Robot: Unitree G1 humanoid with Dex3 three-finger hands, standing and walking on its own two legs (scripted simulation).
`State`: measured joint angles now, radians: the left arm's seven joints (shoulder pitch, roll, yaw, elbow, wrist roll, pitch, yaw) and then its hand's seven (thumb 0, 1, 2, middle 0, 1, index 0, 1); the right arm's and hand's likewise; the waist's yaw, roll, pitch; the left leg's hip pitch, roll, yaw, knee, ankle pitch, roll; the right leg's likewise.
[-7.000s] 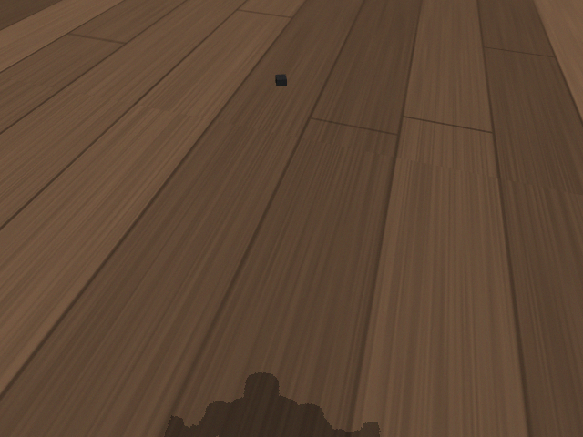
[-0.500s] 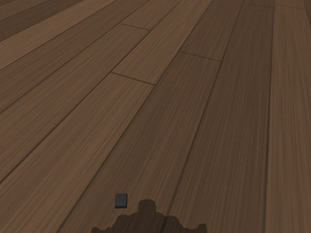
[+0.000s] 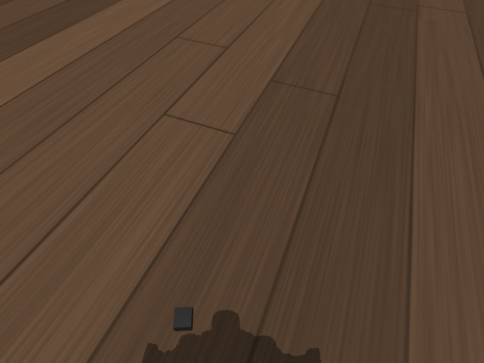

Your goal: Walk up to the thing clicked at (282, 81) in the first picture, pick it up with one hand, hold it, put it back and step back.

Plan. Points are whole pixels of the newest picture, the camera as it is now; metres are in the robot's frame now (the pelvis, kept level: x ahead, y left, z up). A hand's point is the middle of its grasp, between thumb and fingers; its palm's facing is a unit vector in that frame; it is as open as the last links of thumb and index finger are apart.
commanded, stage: walk up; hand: left
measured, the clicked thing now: (183, 318) +0.41 +0.22 -0.76
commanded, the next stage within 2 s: stand in 0.68 s
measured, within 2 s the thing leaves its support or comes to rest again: neither
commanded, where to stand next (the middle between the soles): +0.07 -0.02 m, yaw +0 degrees
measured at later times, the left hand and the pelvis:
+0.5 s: hand out of the picture +0.09 +0.25 -0.16, palm faces -0.02 -0.94 -0.33, open 7.3 cm; pelvis +0.00 +0.00 +0.00, yaw +0 degrees
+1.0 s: hand out of the picture +0.08 +0.25 -0.16, palm faces -0.02 -0.94 -0.34, open 7.3 cm; pelvis +0.01 +0.00 +0.00, yaw +0 degrees
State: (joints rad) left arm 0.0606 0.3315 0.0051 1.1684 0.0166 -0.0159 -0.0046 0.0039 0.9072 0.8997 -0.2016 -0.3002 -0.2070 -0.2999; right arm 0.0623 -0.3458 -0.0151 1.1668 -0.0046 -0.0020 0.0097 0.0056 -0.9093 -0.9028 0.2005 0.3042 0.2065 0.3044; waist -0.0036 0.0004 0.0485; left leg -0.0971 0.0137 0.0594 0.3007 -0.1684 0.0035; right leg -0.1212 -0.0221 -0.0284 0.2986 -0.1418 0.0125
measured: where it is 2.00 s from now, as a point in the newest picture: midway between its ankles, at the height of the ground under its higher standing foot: outside the picture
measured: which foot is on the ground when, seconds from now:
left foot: down 0.00-1.00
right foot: down 0.00-1.00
